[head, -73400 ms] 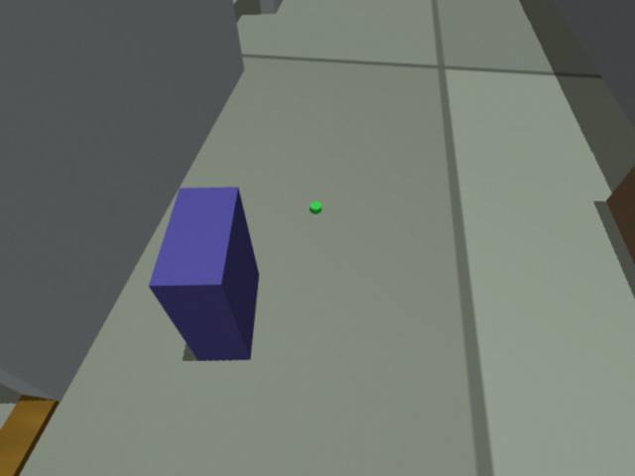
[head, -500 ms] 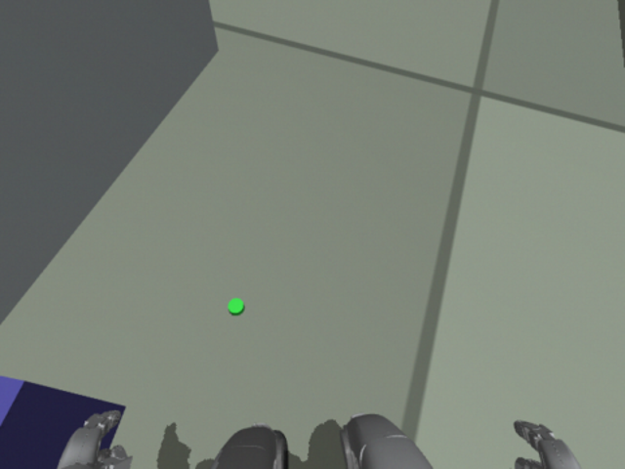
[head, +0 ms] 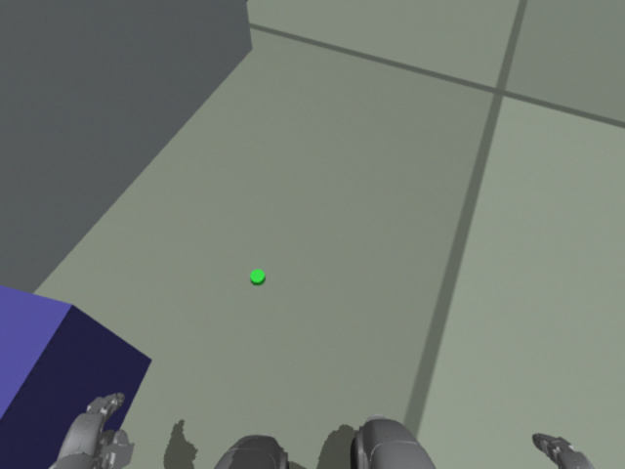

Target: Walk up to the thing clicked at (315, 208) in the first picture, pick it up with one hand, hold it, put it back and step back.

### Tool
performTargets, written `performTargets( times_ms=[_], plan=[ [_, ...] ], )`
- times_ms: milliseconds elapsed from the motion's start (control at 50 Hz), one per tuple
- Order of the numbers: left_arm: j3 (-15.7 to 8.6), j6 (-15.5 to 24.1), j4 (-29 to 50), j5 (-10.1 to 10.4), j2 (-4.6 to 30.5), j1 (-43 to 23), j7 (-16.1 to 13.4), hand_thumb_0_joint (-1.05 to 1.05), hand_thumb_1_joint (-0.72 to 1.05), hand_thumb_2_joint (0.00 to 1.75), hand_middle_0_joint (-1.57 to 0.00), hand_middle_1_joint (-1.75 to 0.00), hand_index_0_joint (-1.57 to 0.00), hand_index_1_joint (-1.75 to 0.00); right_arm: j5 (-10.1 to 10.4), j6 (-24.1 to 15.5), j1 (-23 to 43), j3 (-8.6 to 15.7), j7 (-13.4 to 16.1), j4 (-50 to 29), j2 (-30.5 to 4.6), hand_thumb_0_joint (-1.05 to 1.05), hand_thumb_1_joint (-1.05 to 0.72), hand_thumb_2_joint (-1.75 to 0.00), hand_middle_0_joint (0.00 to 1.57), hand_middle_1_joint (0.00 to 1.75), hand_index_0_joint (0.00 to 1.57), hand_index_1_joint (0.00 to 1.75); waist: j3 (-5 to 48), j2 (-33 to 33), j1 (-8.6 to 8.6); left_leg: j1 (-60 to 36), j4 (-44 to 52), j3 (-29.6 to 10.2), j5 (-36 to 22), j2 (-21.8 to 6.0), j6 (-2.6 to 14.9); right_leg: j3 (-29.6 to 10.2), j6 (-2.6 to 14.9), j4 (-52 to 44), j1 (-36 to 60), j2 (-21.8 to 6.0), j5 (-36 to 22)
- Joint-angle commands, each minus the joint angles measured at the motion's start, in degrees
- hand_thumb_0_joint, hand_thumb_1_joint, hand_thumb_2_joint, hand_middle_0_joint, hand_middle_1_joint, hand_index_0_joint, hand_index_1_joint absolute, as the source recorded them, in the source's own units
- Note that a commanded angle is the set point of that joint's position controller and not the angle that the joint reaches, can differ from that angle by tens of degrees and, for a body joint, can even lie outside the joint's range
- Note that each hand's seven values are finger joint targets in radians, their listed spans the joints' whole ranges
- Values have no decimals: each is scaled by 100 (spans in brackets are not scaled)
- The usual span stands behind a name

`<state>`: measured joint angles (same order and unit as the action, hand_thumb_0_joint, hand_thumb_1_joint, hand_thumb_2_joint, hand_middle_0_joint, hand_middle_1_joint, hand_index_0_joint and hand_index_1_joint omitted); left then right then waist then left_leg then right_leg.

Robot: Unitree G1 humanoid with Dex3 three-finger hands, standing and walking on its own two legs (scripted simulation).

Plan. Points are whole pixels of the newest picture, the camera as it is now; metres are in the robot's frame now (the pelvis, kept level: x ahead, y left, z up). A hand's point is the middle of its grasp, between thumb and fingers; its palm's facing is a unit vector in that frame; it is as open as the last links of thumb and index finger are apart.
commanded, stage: step back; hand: left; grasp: from above
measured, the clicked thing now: (257, 277) +0.67 +0.21 -0.74
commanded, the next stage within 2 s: none
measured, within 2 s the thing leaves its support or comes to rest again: neither
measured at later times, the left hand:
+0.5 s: hand out of the picture -0.08 +0.23 -0.12, palm faces -0.06 -0.90 -0.43, open 7.4 cm
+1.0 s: hand out of the picture -0.24 +0.22 -0.14, palm faces -0.06 -0.91 -0.41, open 7.4 cm
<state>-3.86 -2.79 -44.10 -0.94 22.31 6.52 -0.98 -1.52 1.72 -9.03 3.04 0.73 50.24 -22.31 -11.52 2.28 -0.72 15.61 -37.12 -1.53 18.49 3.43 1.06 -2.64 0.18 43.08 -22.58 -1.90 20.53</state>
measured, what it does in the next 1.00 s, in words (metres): walks backwards: right foot, then left foot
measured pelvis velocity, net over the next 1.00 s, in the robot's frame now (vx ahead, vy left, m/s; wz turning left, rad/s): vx -0.35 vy -0.05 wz -0.06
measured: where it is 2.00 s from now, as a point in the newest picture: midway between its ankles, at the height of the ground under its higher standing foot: outside the picture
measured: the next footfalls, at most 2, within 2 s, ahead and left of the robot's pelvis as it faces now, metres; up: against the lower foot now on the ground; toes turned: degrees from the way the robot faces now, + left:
right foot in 0.32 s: -0.10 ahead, -0.16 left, +0.00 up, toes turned -2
left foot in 0.66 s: -0.19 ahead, +0.09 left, +0.00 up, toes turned -2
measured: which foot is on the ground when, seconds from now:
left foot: down 0.00-0.36, up 0.38-0.64, down 0.66-1.00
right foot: up 0.00-0.30, down 0.32-0.68, up 0.70-0.96, down 0.98-1.00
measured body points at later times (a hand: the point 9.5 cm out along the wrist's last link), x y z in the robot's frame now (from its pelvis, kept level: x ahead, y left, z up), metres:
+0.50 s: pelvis -0.16 -0.03 +0.01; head -0.12 -0.06 +0.45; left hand -0.08 +0.28 -0.10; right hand -0.07 -0.36 -0.12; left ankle -0.13 +0.11 -0.64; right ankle -0.14 -0.15 -0.72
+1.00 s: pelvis -0.35 -0.05 +0.00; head -0.30 -0.06 +0.44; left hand -0.24 +0.27 -0.12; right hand -0.22 -0.37 -0.11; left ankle -0.23 +0.09 -0.72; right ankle -0.38 -0.17 -0.72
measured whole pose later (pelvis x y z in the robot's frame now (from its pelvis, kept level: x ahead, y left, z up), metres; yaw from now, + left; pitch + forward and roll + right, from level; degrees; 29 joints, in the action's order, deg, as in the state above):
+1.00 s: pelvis -0.35 -0.05 +0.00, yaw -3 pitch -3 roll -2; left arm -4.0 -1.9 -49.8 -1.6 21.1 9.7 -0.5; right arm -1.4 3.1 -4.8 2.4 0.6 46.6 -23.7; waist -9.7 -3.4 -0.5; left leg 26.5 -39.6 -1.9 10.8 -4.6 -0.5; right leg -0.9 0.4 37.6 -12.7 3.0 23.0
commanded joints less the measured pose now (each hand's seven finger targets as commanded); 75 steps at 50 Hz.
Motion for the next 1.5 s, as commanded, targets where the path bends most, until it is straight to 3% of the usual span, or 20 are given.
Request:
performTargets(
  times_ms=[0,180,280,320,340,400,520,620,680,740,860,940,980,1000,1060,1180,1260,1320,1380,1480],
  plan=[
    [-401,22,381,11,1109,-188,-135,0,90,90,-20,-30,-20,-30,-16,-235,-134,479,46,-500,-1777,0,-90,-90,20,30,20,30,1339,-749,310,-58,1552,-2399,-2850,-2406,1550,-1003,163,2592,-273,736,1579],
    [-403,107,213,10,936,459,-4,0,90,90,-20,-30,-20,-30,-26,-185,-119,361,120,-687,-1352,0,-90,-90,20,30,20,30,1478,-1066,296,-1194,930,-1213,-2973,-1851,1435,-395,-209,1326,-427,483,988],
    [-443,170,-328,-27,900,1448,54,0,90,90,-20,-30,-20,-30,45,-10,358,388,76,-860,-1564,0,-90,-90,20,30,20,30,1753,-1342,-153,75,483,-805,-1463,-1429,802,367,110,-1718,1446,356,-444],
    [-671,213,-169,-185,1713,1284,68,0,90,90,-20,-30,-20,-30,132,10,264,237,61,-1005,-973,0,-90,-90,20,30,20,30,1240,747,-136,2136,-995,-339,873,-43,14,-2180,777,-2250,1618,-1171,57],
    [-749,180,103,-174,2297,801,46,0,90,90,-20,-30,-20,-30,105,21,580,331,167,-1024,-1100,0,-90,-90,20,30,20,30,983,1489,-433,1638,-2485,-623,1707,183,-137,-3363,1766,-2809,-10,-2341,25],
    [-518,249,311,-146,1474,-371,-39,0,90,90,-20,-30,-20,-30,167,5,-123,332,133,-593,-1151,0,-90,-90,20,30,20,30,585,397,313,1242,-3411,-949,779,356,-88,-1354,1161,-2131,-352,-1228,-1253],
    [-481,183,287,-193,1271,416,-130,0,90,90,-20,-30,-20,-30,76,-60,-52,241,102,-654,-1002,0,-90,-90,20,30,20,30,1146,846,-258,1359,-1572,-352,1205,82,-231,-1095,1160,-1568,1597,-1181,-2339],
    [-326,27,392,-27,1215,245,-81,0,90,90,-20,-30,-20,-30,-7,-137,-762,330,70,-342,-1041,0,-90,-90,20,30,20,30,1564,506,53,-382,1443,-93,-735,-285,81,-780,632,-552,1026,-912,-2239],
    [-418,20,405,-17,1185,-205,-138,0,90,90,-20,-30,-20,-30,-68,-156,-212,546,23,-567,-2112,0,-90,-90,20,30,20,30,1220,-1366,284,592,1874,-3162,-1885,-2712,1818,-542,58,2276,-44,492,1661],
    [-407,-36,102,97,1081,278,-99,0,90,90,-20,-30,-20,-30,-89,-171,332,327,117,-595,-1519,0,-90,-90,20,30,20,30,1107,-690,-149,442,1373,-1480,-2410,-1836,1235,-867,141,3154,-272,702,947],
    [-329,114,43,10,931,375,-31,0,90,90,-20,-30,-20,-30,-70,-56,-18,346,107,-605,-1387,0,-90,-90,20,30,20,30,1356,-1229,127,-883,871,-1264,-2812,-1817,1328,-146,-112,626,-144,332,1046],
    [-349,226,-416,-74,999,1035,-42,0,90,90,-20,-30,-20,-30,79,116,210,276,42,-634,-1369,0,-90,-90,20,30,20,30,1786,-1187,-72,-62,233,-788,-1833,-1302,675,301,112,-2011,1462,350,-687],
    [-626,218,-257,-156,2047,810,-35,0,90,90,-20,-30,-20,-30,121,94,450,189,87,-876,-880,0,-90,-90,20,30,20,30,1350,1288,-330,1710,-1612,-373,1332,252,10,-2526,1268,-2419,1019,-1764,-820],
    [-656,252,-63,-155,2252,504,-71,0,90,90,-20,-30,-20,-30,99,131,524,318,146,-863,-1081,0,-90,-90,20,30,20,30,935,1210,-392,1410,-2805,-984,1758,-29,-142,-3348,1865,-2695,-246,-2520,-919],
    [-430,318,1,-166,1473,-311,-115,0,90,90,-20,-30,-20,-30,126,108,-56,289,109,-458,-1112,0,-90,-90,20,30,20,30,843,217,242,1289,-3439,-956,816,280,-113,-1164,1157,-1861,-11,-1250,-1625],
    [-512,382,-178,-234,1515,466,-50,0,90,90,-20,-30,-20,-30,-59,-30,121,303,-32,-388,-1133,0,-90,-90,20,30,20,30,1005,823,-351,1437,-1217,-349,1142,-208,-239,-1649,1082,-2348,1291,-1268,2053],
    [-398,284,-286,-166,1478,376,23,0,90,90,-20,-30,-20,-30,-56,-190,-570,348,-117,129,-996,0,-90,-90,20,30,20,30,1138,635,31,-823,1479,216,439,-133,86,-844,715,-1852,193,-955,1709],
    [-353,326,-357,-42,1305,-58,41,0,90,90,-20,-30,-20,-30,-102,-293,-240,503,-96,38,-1938,0,-90,-90,20,30,20,30,540,-1091,273,385,2792,-3409,3638,-2358,1338,-57,-2,625,-806,-34,1228],
    [-286,373,-579,23,1079,229,149,0,90,90,-20,-30,-20,-30,-131,-459,187,294,-47,21,-1329,0,-90,-90,20,30,20,30,518,-628,-2,10,2349,-1899,1748,-1563,779,-278,84,614,-454,44,231],
    [-320,460,-827,-56,1028,563,194,0,90,90,-20,-30,-20,-30,-120,-323,88,410,-128,79,-1446,0,-90,-90,20,30,20,30,645,-1225,44,366,2079,-1335,1995,-1555,830,456,56,-761,731,221,378]
  ],
)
